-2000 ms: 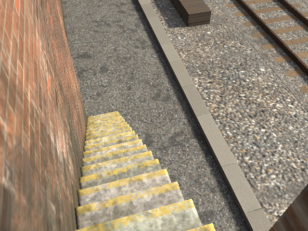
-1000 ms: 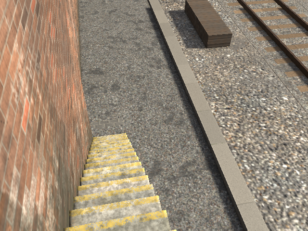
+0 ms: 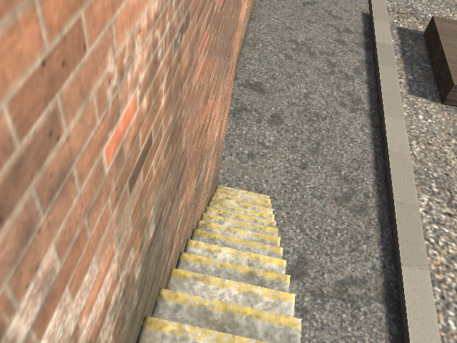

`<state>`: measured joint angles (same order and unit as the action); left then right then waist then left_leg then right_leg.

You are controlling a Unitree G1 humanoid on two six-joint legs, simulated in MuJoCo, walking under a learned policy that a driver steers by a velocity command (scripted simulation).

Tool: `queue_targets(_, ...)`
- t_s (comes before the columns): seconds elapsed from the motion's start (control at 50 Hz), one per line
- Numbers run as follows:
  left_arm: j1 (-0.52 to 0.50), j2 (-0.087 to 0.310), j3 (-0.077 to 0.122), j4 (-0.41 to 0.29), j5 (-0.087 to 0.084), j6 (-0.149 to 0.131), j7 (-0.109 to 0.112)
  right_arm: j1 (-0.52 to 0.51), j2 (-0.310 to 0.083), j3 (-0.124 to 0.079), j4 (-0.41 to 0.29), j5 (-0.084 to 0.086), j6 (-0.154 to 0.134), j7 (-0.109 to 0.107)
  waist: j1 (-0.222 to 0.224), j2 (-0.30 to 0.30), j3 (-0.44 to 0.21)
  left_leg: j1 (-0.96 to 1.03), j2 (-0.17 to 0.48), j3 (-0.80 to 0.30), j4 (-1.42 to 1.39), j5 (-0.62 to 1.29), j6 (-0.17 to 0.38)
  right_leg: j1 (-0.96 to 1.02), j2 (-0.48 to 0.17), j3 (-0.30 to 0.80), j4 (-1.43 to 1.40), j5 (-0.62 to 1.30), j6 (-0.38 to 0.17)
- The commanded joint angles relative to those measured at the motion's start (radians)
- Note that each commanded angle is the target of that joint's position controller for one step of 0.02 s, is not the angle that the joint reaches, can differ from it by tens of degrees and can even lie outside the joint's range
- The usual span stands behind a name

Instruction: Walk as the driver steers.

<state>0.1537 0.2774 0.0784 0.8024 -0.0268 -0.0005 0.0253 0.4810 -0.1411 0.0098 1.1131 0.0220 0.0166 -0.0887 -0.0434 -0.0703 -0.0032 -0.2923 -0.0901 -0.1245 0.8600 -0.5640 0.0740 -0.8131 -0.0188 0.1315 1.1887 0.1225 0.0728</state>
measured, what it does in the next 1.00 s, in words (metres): goes down: right foot 0.41 m lower, then left foot 0.20 m lower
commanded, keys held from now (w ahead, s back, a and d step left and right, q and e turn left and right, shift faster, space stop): w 1.00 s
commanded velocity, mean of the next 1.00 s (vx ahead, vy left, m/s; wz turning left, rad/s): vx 0.49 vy -0.03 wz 0.08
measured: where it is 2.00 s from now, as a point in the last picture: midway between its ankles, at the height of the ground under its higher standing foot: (239, 311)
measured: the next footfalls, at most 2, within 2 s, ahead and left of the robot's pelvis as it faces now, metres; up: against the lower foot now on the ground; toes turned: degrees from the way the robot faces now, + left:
right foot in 0.42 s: +0.43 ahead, -0.23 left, -0.41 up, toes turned +0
left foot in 0.84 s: +0.69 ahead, +0.06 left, -0.61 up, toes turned +2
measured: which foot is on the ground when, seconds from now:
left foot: down 0.00-0.38, up 0.40-0.82, down 0.84-1.00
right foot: up 0.00-0.40, down 0.42-0.82, up 0.84-1.00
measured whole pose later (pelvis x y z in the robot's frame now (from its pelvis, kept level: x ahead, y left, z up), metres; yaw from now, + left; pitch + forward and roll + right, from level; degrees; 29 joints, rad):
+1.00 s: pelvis +0.64 -0.09 -0.62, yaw +0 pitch -4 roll -2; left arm 0.22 0.25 0.05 0.89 -0.05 0.12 0.06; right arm 0.51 -0.19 0.00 1.19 -0.02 -0.03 -0.03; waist -0.05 -0.13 0.05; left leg -0.37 0.08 -0.03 0.94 -0.49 -0.05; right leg -0.76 0.12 0.21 1.78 -0.40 0.06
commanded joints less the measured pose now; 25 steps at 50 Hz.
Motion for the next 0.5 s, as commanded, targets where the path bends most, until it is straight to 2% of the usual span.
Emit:
queue_targets(0.02, -0.078, 0.019, -0.004, -0.067, 0.050, -0.003, -0.047, -0.004, -0.138, -0.007, -0.058, 0.029, -0.048, -0.057, 0.023, 0.072, 0.031, -0.185, 0.131, -0.148, -0.050, 0.404, 0.048, 0.211, 0.018, -0.008, -0.395, 0.567, -0.017)
queue_targets(0.04, -0.075, 0.009, -0.007, -0.070, 0.055, -0.001, -0.053, -0.022, -0.154, -0.014, -0.063, 0.023, -0.052, -0.055, 0.022, 0.101, 0.050, -0.216, 0.124, -0.154, -0.052, 0.388, 0.043, 0.265, 0.029, -0.013, -0.433, 0.598, -0.021)
queue_targets(0.06, -0.075, 0.016, -0.006, -0.070, 0.051, -0.002, -0.067, -0.034, -0.170, -0.020, -0.079, 0.011, -0.056, -0.056, 0.031, 0.132, 0.055, -0.268, 0.129, -0.159, -0.035, 0.355, 0.039, 0.320, 0.027, -0.011, -0.406, 0.630, -0.022)
queue_targets(0.08, -0.052, 0.014, -0.004, -0.063, 0.042, -0.007, -0.065, -0.023, -0.142, -0.015, -0.083, 0.006, -0.065, -0.050, 0.037, 0.175, 0.069, -0.254, 0.121, -0.169, 0.021, 0.375, 0.051, 0.302, 0.027, -0.012, -0.416, 0.580, -0.028)
queue_targets(0.1, -0.048, 0.039, 0.001, -0.065, 0.045, -0.016, -0.071, 0.013, -0.130, -0.015, -0.079, 0.006, -0.071, -0.045, 0.023, 0.184, 0.085, -0.202, 0.123, -0.188, 0.078, 0.382, 0.056, 0.242, 0.025, 0.004, -0.417, 0.571, -0.046)
queue_targets(0.12, -0.101, 0.066, 0.012, -0.070, 0.034, -0.038, -0.097, 0.079, -0.130, -0.026, -0.056, 0.008, -0.068, -0.058, -0.002, 0.174, 0.101, -0.071, 0.151, -0.251, 0.177, 0.319, 0.062, 0.080, 0.000, 0.049, -0.410, 0.558, -0.051)
queue_targets(0.14, -0.129, 0.069, 0.008, -0.078, 0.029, -0.055, -0.125, 0.137, -0.108, -0.027, -0.039, 0.017, -0.058, -0.062, -0.038, 0.132, 0.113, 0.057, 0.155, -0.265, 0.243, 0.279, 0.068, -0.046, -0.003, 0.060, -0.438, 0.550, -0.055)
queue_targets(0.16, -0.151, 0.061, 0.007, -0.089, 0.019, -0.061, -0.140, 0.134, -0.127, -0.038, -0.027, 0.024, -0.049, -0.068, -0.046, 0.177, 0.137, 0.115, 0.175, -0.305, 0.297, 0.290, 0.085, -0.131, -0.018, 0.076, -0.446, 0.513, -0.050)
queue_targets(0.18, -0.156, 0.082, 0.016, -0.081, 0.003, -0.069, -0.144, 0.158, -0.128, -0.050, -0.015, 0.022, -0.053, -0.063, -0.071, 0.215, 0.123, 0.175, 0.197, -0.348, 0.310, 0.285, 0.109, -0.200, -0.039, 0.109, -0.424, 0.491, -0.041)
queue_targets(0.2, -0.180, 0.086, 0.017, -0.077, -0.003, -0.083, -0.139, 0.186, -0.113, -0.056, 0.004, 0.027, -0.061, -0.069, -0.094, 0.232, 0.139, 0.233, 0.216, -0.371, 0.371, 0.295, 0.105, -0.276, -0.055, 0.117, -0.423, 0.458, -0.038)
queue_targets(0.22, -0.192, 0.094, 0.022, -0.069, -0.003, -0.088, -0.139, 0.258, -0.085, -0.055, 0.029, 0.026, -0.073, -0.073, -0.134, 0.271, 0.156, 0.276, 0.202, -0.405, 0.400, 0.237, 0.106, -0.343, -0.059, 0.133, -0.392, 0.387, -0.031)
queue_targets(0.24, -0.168, 0.107, 0.024, -0.043, -0.006, -0.095, -0.129, 0.279, -0.074, -0.052, 0.043, 0.016, -0.088, -0.077, -0.149, 0.252, 0.196, 0.274, 0.192, -0.410, 0.406, 0.194, 0.099, -0.375, -0.064, 0.126, -0.408, 0.343, -0.032)
queue_targets(0.26, -0.168, 0.110, 0.024, -0.032, 0.010, -0.113, -0.119, 0.278, -0.065, -0.049, 0.039, 0.011, -0.104, -0.082, -0.157, 0.263, 0.218, 0.217, 0.174, -0.410, 0.430, 0.192, 0.083, -0.326, -0.074, 0.108, -0.411, 0.313, -0.037)
queue_targets(0.28, -0.023, 0.113, 0.019, 0.022, 0.007, -0.126, -0.114, 0.197, -0.012, -0.035, 0.023, 0.014, -0.101, -0.094, -0.085, 0.215, 0.213, 0.071, 0.117, -0.327, 0.512, 0.105, 0.064, -0.128, -0.078, 0.074, -0.557, 0.497, -0.035)
queue_targets(0.3, 0.137, 0.100, 0.013, 0.080, 0.009, -0.139, -0.111, 0.087, 0.005, -0.026, -0.008, 0.002, -0.095, -0.091, -0.016, 0.177, 0.162, -0.109, 0.072, -0.201, 0.615, 0.003, 0.017, 0.203, -0.110, 0.042, -0.708, 0.718, -0.046)
queue_targets(0.32, 0.267, 0.048, 0.007, 0.127, -0.012, -0.143, -0.108, 0.017, 0.012, -0.022, -0.030, -0.036, -0.081, -0.067, 0.034, 0.095, 0.068, -0.241, 0.012, -0.091, 0.716, -0.101, -0.022, 0.592, -0.103, -0.002, -0.798, 0.856, -0.043)
queue_targets(0.34, 0.379, 0.017, 0.001, 0.172, -0.019, -0.143, -0.104, -0.016, -0.027, -0.037, -0.041, -0.036, -0.066, -0.056, 0.091, -0.022, 0.059, -0.326, -0.043, 0.006, 0.870, -0.266, -0.071, 0.839, -0.126, -0.038, -1.007, 1.021, -0.061)
queue_targets(0.36, 0.503, 0.040, 0.011, 0.220, 0.000, -0.136, -0.094, -0.080, -0.077, -0.050, -0.050, -0.053, -0.062, -0.051, 0.168, -0.131, 0.075, -0.431, -0.099, 0.046, 1.068, -0.400, -0.107, 1.028, -0.094, -0.131, -1.009, 1.088, -0.053)
queue_targets(0.38, 0.662, 0.071, 0.012, 0.278, 0.026, -0.134, -0.088, -0.161, -0.097, -0.057, -0.077, -0.057, -0.068, -0.050, 0.247, -0.171, 0.054, -0.494, -0.143, 0.048, 1.279, -0.489, -0.150, 1.151, -0.121, -0.125, -0.985, 1.149, -0.077)
queue_targets(0.4, 0.811, 0.081, 0.005, 0.312, 0.050, -0.146, -0.087, -0.293, -0.113, -0.056, -0.121, -0.052, -0.063, -0.048, 0.364, -0.122, 0.056, -0.512, -0.197, 0.116, 1.530, -0.531, -0.198, 1.165, -0.172, -0.077, -1.051, 1.219, -0.160)
queue_targets(0.42, 0.932, 0.127, -0.002, 0.356, 0.067, -0.141, -0.082, -0.338, -0.083, -0.054, -0.168, -0.058, -0.052, -0.039, 0.374, -0.201, -0.037, -0.620, -0.222, 0.065, 1.777, -0.668, -0.200, 1.362, -0.249, -0.044, -0.849, 1.459, -0.186)
queue_targets(0.44, 1.044, 0.070, -0.038, 0.433, 0.080, -0.134, -0.086, -0.424, -0.046, -0.043, -0.224, -0.067, -0.070, -0.009, 0.379, -0.468, -0.064, -0.713, -0.174, 0.105, 1.832, -0.717, -0.175, 1.419, -0.184, -0.131, -0.706, 1.719, -0.078)
queue_targets(0.46, 0.700, 0.269, 0.002, 0.352, 0.065, -0.158, -0.066, -0.064, -0.049, -0.026, -0.278, 0.028, -0.096, 0.048, 0.067, -0.752, -0.226, -1.137, -0.077, -0.156, 1.535, -0.383, -0.129, 1.825, -0.393, 0.197, -0.392, 1.418, -0.349)
queue_targets(0.48, 0.536, 0.249, 0.025, 0.321, 0.005, -0.115, -0.054, 0.074, 0.043, 0.014, -0.163, 0.023, -0.088, 0.050, 0.030, -0.357, -0.287, -1.069, 0.072, -0.084, 1.283, -0.165, -0.105, 1.524, -0.429, 0.253, -0.492, 0.816, -0.391)
queue_targets(0.5, 0.434, 0.201, 0.008, 0.283, 0.051, -0.081, -0.039, 0.048, 0.029, 0.021, -0.142, 0.040, -0.064, 0.048, -0.011, -0.180, -0.274, -0.850, 0.136, -0.061, 1.112, -0.053, -0.094, 1.096, -0.487, 0.357, -0.647, 0.303, -0.422)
